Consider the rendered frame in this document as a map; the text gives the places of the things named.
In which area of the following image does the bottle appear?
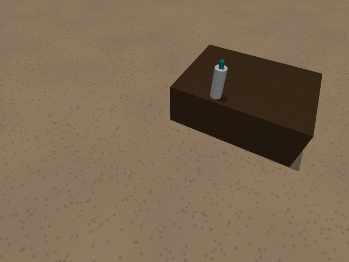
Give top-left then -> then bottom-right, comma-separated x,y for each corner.
210,59 -> 227,99

